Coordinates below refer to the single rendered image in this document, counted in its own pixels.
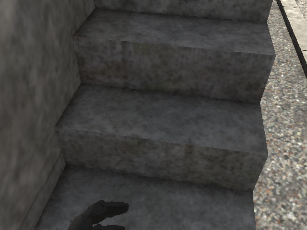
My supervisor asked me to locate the robot left hand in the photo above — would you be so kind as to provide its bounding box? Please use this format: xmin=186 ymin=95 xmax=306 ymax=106
xmin=67 ymin=199 xmax=129 ymax=230

